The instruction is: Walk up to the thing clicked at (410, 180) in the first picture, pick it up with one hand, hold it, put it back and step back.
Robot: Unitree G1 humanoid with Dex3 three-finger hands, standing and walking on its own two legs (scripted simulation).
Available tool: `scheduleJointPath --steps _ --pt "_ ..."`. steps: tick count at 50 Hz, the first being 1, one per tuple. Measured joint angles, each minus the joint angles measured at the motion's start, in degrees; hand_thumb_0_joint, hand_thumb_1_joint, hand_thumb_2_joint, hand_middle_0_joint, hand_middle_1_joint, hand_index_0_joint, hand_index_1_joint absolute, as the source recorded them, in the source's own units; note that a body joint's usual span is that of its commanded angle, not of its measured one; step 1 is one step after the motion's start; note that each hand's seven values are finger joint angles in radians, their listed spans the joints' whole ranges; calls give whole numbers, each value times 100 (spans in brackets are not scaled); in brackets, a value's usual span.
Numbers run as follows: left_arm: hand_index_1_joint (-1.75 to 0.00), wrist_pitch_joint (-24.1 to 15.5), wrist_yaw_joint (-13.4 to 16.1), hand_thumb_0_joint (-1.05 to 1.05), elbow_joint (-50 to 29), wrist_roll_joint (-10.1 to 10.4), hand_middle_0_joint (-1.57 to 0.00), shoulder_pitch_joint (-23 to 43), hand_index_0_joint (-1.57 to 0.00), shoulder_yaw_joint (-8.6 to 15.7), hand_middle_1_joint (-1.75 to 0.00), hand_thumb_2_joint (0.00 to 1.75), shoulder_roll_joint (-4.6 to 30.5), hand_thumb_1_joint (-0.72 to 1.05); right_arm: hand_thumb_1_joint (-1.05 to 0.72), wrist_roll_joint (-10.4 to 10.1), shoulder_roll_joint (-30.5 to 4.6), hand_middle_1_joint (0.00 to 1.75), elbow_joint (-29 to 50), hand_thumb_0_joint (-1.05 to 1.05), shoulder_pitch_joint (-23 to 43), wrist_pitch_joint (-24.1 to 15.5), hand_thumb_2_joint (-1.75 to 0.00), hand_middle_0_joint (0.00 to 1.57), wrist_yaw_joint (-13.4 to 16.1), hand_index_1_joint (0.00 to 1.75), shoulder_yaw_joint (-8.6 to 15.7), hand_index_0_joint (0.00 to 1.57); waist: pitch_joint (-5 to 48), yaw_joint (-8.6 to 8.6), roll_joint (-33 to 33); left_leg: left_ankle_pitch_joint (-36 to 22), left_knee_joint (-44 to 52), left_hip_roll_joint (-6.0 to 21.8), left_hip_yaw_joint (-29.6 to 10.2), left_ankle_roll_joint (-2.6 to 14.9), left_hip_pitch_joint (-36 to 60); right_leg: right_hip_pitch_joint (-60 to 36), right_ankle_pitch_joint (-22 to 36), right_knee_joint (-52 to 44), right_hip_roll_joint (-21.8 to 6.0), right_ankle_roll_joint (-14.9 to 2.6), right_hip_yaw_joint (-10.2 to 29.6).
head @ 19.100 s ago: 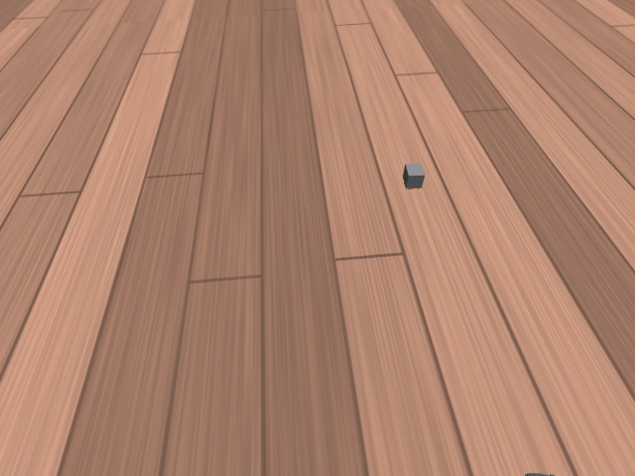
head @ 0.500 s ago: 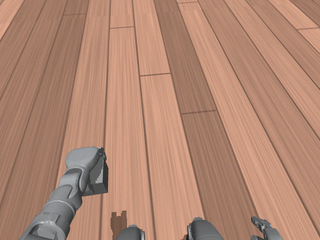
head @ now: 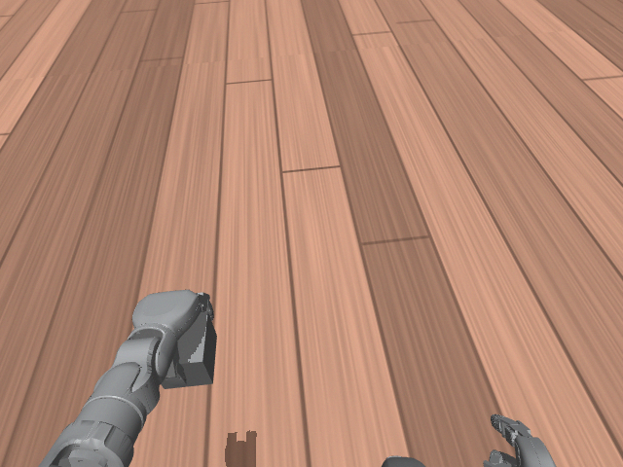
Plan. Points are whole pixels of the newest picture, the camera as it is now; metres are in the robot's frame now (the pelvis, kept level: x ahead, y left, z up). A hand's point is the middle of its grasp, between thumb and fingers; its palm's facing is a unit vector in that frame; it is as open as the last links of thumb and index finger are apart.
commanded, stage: hold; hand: left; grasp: from above
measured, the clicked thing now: (186, 349) +0.30 +0.22 -0.10
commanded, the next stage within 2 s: crouch in 1.62 s
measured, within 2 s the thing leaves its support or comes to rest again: neither
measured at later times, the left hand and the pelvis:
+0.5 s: hand (178, 340) +0.29 +0.21 -0.04, palm faces -0.47 -0.05 -0.88, open 11.2 cm; pelvis +0.00 -0.01 +0.01, yaw +0 degrees
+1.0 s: hand (170, 345) +0.28 +0.21 -0.03, palm faces -0.47 -0.05 -0.88, open 11.2 cm; pelvis -0.01 -0.01 +0.01, yaw +0 degrees
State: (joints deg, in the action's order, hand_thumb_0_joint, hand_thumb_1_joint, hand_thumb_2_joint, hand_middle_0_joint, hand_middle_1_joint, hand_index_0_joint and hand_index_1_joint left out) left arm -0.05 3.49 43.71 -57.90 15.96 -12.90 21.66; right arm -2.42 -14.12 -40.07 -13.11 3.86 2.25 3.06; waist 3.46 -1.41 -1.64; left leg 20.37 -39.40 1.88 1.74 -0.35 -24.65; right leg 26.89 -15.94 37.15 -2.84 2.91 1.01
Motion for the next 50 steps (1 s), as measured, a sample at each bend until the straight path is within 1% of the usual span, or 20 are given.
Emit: scheduleJointPath --steps 8,39,50 --pt "-53 -50 -109 -4 -149 -14 -69 -47 -71 11 -58 65 22 -26 -91 -2 -39 30 72 1 4 38 -90 20 -6 30 4 20 -66 25 -16 -80 202 3 9 -13 216 -198 62 -167 6 -14 1" --pt "-53 -135 -478 -4 -686 57 -69 -303 -71 35 -60 65 78 -26 -92 -47 -34 30 180 1 218 147 -90 20 75 30 -73 20 -242 128 -61 -406 796 -5 15 -56 800 -719 306 -619 11 -65 -9" --pt "-54 -205 -656 -4 -853 101 -68 -367 -71 56 -61 65 183 -26 -91 -73 -14 30 228 1 288 165 -90 20 117 30 -116 20 -301 170 -71 -475 929 -14 25 -53 939 -854 375 -747 6 -64 -2"
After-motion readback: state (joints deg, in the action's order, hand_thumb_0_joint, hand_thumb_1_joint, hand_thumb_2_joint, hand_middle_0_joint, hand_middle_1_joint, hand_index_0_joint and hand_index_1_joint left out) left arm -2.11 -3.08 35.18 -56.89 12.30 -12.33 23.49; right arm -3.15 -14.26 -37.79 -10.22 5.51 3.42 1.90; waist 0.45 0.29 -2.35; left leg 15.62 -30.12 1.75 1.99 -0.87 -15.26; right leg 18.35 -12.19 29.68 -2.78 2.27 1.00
